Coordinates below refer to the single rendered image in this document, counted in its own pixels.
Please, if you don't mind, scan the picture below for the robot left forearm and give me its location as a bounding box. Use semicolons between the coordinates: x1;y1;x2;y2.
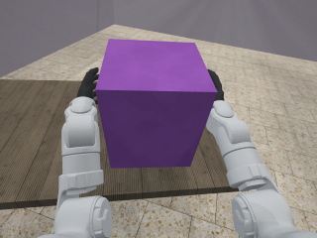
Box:
53;96;104;234

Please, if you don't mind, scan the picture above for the carton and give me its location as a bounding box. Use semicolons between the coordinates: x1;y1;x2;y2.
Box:
95;39;218;169

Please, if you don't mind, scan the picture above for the table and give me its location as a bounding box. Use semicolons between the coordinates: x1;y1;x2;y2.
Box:
0;79;239;210

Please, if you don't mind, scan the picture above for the left robot hand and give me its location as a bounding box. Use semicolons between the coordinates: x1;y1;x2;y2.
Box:
76;67;99;105

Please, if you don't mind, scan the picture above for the robot right upper arm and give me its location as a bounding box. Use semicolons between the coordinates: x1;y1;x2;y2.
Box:
231;188;317;238

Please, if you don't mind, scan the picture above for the robot left upper arm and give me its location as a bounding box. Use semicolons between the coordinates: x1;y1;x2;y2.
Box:
37;195;113;238

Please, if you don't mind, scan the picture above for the right robot hand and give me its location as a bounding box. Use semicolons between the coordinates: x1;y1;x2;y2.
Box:
207;68;225;101

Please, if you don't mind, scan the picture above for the robot right forearm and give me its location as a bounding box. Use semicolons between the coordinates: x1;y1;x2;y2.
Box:
206;100;294;225

